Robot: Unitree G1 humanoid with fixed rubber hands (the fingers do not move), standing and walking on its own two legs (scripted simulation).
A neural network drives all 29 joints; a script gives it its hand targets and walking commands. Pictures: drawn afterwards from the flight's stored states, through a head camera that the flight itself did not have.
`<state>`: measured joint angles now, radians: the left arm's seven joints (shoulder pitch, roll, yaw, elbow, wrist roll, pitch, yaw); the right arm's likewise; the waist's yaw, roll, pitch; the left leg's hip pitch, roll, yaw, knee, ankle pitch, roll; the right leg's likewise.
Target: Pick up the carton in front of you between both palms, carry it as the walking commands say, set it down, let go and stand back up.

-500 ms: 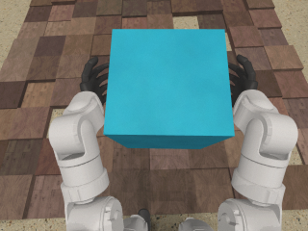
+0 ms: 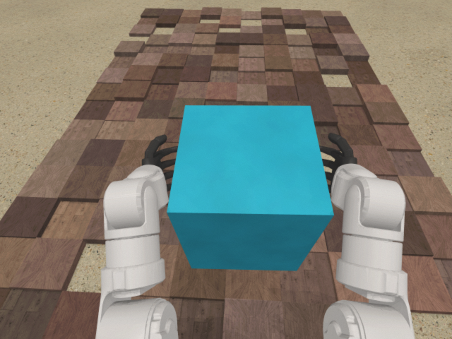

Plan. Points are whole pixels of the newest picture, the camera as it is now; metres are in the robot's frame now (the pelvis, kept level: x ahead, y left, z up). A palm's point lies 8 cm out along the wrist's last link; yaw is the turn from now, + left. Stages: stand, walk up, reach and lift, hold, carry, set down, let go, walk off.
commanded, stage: carry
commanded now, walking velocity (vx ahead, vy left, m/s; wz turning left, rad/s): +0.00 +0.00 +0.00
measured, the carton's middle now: (245, 194) +0.36 +0.03 +0.06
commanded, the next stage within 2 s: none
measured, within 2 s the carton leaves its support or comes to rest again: neither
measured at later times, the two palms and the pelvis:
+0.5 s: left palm (170, 156) +0.39 +0.16 +0.13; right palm (346, 163) +0.39 -0.14 +0.13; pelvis +0.05 +0.01 +0.01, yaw +0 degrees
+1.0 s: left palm (218, 100) +0.52 +0.09 +0.16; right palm (380, 119) +0.49 -0.21 +0.15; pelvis +0.15 -0.03 +0.00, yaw -1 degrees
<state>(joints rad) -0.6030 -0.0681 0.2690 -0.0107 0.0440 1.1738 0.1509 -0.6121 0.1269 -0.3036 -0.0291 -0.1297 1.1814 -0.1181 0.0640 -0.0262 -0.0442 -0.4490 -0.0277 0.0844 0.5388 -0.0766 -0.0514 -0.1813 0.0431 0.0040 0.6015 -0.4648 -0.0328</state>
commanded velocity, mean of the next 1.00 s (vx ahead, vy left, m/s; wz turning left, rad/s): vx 0.27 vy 0.00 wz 0.00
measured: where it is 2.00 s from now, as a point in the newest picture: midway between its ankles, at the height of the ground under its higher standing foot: (266, 236)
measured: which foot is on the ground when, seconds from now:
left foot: down 0.00-1.00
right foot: down 0.00-0.84, up 0.86-1.00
